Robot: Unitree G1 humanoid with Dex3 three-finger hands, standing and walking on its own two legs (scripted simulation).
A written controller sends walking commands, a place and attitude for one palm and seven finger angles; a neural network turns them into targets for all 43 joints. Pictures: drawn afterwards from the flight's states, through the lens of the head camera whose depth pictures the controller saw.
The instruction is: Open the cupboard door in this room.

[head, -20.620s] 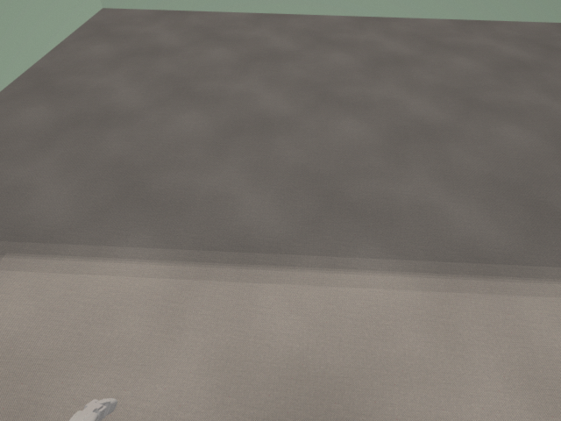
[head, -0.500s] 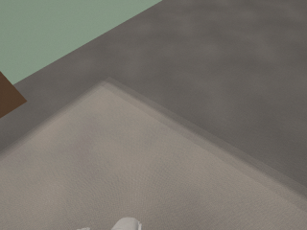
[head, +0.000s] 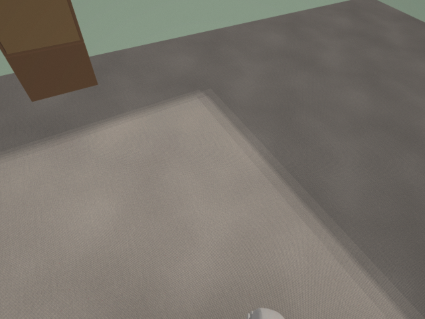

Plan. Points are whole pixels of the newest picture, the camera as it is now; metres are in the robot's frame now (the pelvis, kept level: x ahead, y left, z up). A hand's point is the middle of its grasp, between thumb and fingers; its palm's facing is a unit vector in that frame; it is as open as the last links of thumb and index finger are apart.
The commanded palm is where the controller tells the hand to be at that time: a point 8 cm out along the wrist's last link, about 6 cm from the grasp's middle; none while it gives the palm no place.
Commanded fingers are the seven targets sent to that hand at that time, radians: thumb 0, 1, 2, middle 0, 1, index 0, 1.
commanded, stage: turn or walk to find it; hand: left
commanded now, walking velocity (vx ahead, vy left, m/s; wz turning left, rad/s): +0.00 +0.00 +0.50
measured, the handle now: out of the picture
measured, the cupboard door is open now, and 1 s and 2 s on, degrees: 0 0 0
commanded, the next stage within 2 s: none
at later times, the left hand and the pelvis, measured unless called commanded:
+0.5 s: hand out of the picture +0.04 +0.15 -0.14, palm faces +0.24 -0.93 -0.29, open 7.3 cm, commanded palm none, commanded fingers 0.00 0.90 0.90 -0.20 -0.30 -0.20 -0.30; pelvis -0.01 -0.06 +0.00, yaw +16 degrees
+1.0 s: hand out of the picture -0.11 +0.22 -0.18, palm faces +0.54 -0.81 -0.22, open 7.4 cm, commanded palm none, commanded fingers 0.00 0.90 0.90 -0.20 -0.30 -0.20 -0.30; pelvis +0.03 +0.05 +0.00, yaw +30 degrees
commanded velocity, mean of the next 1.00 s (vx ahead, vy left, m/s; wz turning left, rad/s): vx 0.20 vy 0.00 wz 0.45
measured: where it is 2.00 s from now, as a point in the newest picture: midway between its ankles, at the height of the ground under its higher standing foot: (149, 272)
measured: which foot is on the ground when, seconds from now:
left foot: down 0.00-0.32, up 0.34-0.84, down 0.86-1.00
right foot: up 0.00-0.30, down 0.32-0.86, up 0.88-1.00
